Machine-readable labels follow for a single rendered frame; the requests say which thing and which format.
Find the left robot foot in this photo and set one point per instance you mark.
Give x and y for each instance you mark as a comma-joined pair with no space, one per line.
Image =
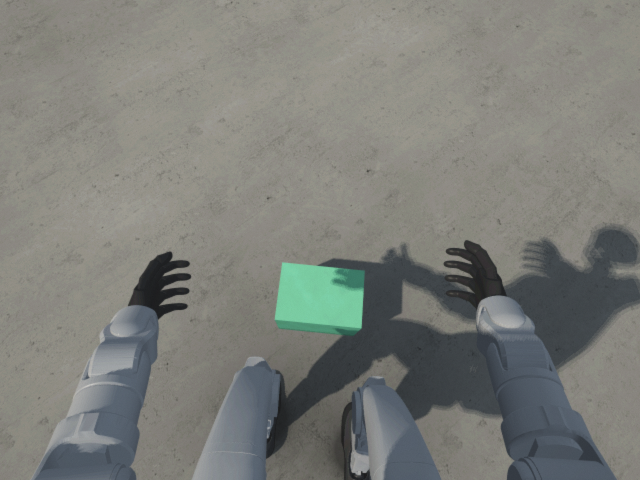
271,440

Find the robot left thigh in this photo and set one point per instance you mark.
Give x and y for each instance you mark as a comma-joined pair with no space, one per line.
236,446

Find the robot left forearm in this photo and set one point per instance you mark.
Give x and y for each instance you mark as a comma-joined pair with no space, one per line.
101,424

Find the robot left hand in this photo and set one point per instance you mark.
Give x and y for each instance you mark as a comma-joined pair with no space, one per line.
148,291

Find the robot right forearm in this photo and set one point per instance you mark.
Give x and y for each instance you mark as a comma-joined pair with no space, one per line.
538,420

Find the carton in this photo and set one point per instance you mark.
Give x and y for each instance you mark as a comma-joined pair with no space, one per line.
320,299

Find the right robot upper arm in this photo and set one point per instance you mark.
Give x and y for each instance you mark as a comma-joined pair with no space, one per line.
536,468

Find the robot right hand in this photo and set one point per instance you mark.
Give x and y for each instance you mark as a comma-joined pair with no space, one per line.
485,282

